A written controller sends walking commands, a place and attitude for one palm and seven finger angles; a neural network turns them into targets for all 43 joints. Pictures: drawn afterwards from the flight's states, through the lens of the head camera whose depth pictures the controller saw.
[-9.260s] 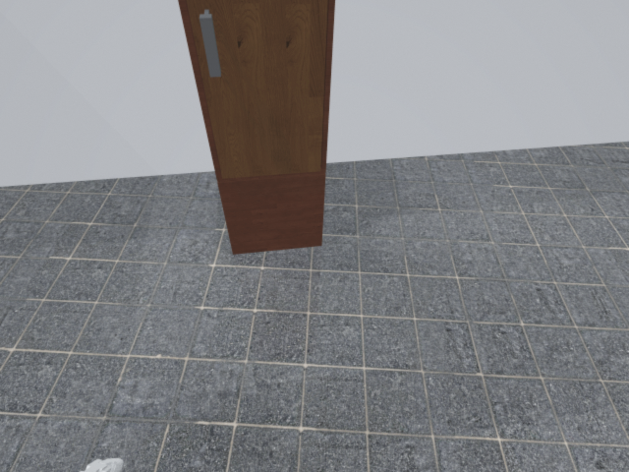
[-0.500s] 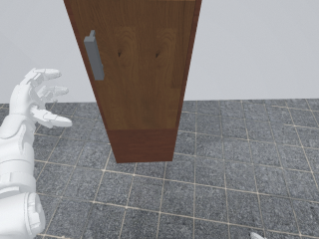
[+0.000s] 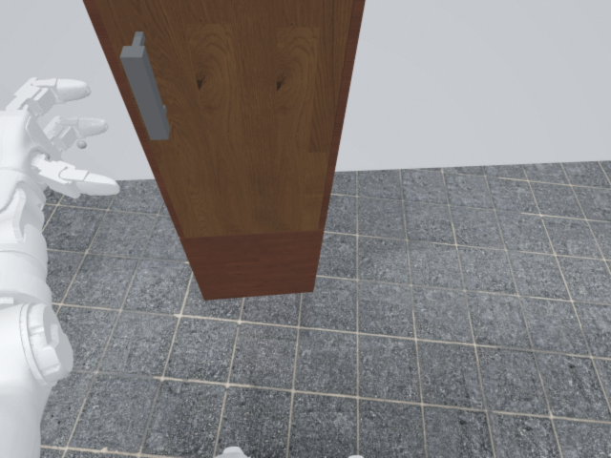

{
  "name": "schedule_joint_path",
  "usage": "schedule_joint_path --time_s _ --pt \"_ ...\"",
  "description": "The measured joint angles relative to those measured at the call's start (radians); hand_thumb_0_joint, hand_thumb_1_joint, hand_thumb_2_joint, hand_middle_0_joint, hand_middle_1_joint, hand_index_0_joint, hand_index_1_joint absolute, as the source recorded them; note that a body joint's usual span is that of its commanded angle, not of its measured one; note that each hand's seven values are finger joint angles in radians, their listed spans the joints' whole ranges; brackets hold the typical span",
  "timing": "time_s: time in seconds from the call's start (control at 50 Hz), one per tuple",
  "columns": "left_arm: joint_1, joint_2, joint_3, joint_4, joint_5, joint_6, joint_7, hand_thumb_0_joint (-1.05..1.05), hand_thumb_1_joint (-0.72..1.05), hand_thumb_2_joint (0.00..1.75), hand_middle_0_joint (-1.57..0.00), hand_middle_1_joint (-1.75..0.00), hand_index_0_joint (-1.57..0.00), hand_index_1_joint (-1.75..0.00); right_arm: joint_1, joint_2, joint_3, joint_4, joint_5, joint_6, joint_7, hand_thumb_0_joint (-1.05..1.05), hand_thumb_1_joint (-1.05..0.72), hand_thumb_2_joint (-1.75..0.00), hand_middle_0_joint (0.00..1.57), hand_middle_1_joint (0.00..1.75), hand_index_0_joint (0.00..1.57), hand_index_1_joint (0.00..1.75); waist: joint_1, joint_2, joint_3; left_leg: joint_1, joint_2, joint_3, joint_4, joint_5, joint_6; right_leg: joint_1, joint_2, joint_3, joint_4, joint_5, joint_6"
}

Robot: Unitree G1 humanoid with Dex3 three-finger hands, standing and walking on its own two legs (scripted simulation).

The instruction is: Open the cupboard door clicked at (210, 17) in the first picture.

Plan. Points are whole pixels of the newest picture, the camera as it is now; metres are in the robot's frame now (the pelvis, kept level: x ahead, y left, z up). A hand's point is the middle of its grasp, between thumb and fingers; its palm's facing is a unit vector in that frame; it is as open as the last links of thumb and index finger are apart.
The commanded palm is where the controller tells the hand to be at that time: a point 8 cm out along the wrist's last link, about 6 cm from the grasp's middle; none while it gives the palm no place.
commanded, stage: move the hooked fingers beside the handle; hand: left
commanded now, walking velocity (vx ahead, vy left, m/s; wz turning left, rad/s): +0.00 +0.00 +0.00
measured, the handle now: (150, 87) +0.61 +0.21 +0.12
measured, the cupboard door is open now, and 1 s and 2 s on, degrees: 0 0 0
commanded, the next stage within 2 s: slide the fingers in behind the handle in 1.18 s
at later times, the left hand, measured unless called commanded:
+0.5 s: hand (98, 105) +0.55 +0.26 +0.14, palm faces +0.05 -1.00 +0.01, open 13.9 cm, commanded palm +0.53 +0.31 +0.12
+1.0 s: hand (97, 115) +0.54 +0.27 +0.13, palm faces +0.06 -1.00 +0.01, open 13.9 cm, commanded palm +0.52 +0.31 +0.12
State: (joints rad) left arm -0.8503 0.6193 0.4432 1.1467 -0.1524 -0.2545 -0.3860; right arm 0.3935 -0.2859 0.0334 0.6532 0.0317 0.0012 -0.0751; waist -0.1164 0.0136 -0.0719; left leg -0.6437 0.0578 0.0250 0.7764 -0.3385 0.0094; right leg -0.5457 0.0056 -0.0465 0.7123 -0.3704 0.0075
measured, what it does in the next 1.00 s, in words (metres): stands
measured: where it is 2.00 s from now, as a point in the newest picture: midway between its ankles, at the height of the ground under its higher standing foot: outside the picture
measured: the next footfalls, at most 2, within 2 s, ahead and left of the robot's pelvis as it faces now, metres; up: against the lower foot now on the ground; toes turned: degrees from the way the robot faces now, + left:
none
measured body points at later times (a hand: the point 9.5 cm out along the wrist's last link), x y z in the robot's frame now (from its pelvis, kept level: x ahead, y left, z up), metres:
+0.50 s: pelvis +0.00 +0.01 -0.01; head +0.13 +0.03 +0.42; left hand +0.54 +0.32 +0.14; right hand -0.06 -0.27 -0.10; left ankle +0.02 +0.11 -0.71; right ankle -0.02 -0.13 -0.71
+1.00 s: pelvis +0.02 +0.02 -0.01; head +0.13 +0.04 +0.42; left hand +0.53 +0.32 +0.13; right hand +0.00 -0.25 -0.11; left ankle +0.02 +0.11 -0.71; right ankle -0.02 -0.13 -0.71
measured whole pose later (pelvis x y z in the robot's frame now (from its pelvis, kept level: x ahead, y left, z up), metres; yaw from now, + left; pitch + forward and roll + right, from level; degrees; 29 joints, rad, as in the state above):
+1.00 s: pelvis +0.02 +0.02 -0.01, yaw -1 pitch +19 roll -4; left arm -1.04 0.74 0.47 1.27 -0.06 -0.21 -0.35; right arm 0.43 -0.27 0.05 0.61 0.00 0.08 -0.04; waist -0.19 0.02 -0.10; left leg -0.80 0.07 0.02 0.86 -0.39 0.03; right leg -0.67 0.02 -0.05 0.74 -0.39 0.03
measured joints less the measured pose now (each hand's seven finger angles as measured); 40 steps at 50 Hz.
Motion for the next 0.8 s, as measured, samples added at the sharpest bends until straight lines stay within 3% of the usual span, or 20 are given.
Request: schedule_joint_path --time_s 0.18,0.34,0.46,0.58,0.68,0.8 --pt "-0.118 0.066 0.008 0.107 0.044 0.007 0.02 -0.01 -0.5 0.3 -0.3 -1.2 -0.3 -1.2 0.011 -0.006 0.007 0.001 -0.008 0.017 -0.001 0.01 -0.91 -0.89 0.2 0.3 0.2 0.3 -0.042 0.002 0.006 -0.063 0.006 -0.008 0.025 -0.001 -0.001 -0.059 0.006 -0.006 0.019 0.001 -0.001" --pt "-0.241 0.184 0.031 0.212 0.095 0.023 0.016 -0.01 -0.5 0.3 -0.3 -1.2 -0.31 -1.2 0.036 -0.015 0.021 -0.014 -0.014 0.027 -0.006 0.01 -0.91 -0.89 0.2 0.3 0.2 0.3 -0.097 0.004 0.013 -0.144 0.018 -0.012 0.058 -0.008 0.0 -0.133 0.018 -0.007 0.036 0.004 -0.001" --pt "-0.301 0.239 0.047 0.237 0.105 0.03 -0.004 -0.01 -0.49 0.3 -0.3 -1.2 -0.3 -1.2 0.074 -0.016 0.024 -0.012 -0.023 0.044 -0.004 0.01 -0.91 -0.89 0.2 0.3 0.2 0.3 -0.118 0.006 0.012 -0.187 0.024 -0.008 0.074 -0.017 0.003 -0.173 0.023 -0.002 0.039 0.004 0.003" --pt "-0.276 0.243 0.069 0.204 0.114 0.046 -0.006 -0.01 -0.49 0.3 -0.3 -1.2 -0.3 -1.2 0.11 -0.009 0.021 -0.017 -0.035 0.066 0.007 0.01 -0.91 -0.89 0.2 0.3 0.2 0.3 -0.12 0.009 0.007 -0.203 0.027 0.002 0.078 -0.029 0.009 -0.189 0.025 0.008 0.033 0.002 0.009" --pt "-0.208 0.205 0.098 0.134 0.102 0.037 -0.004 -0.01 -0.49 0.3 -0.3 -1.2 -0.3 -1.2 0.123 0.007 0.015 -0.021 -0.039 0.084 0.026 0.01 -0.91 -0.89 0.2 0.3 0.2 0.3 -0.108 0.006 -0.008 -0.186 0.03 0.011 0.074 -0.041 0.012 -0.171 0.027 0.018 0.019 0.0 0.013" --pt "-0.163 0.164 0.08 0.1 0.095 0.046 0.011 -0.01 -0.49 0.3 -0.3 -1.2 -0.3 -1.2 0.107 0.02 0.013 -0.03 -0.035 0.096 0.037 0.01 -0.91 -0.89 0.2 0.3 0.2 0.3 -0.094 0.009 -0.02 -0.162 0.026 0.006 0.075 -0.053 0.014 -0.14 0.024 0.013 0.009 -0.009 0.016"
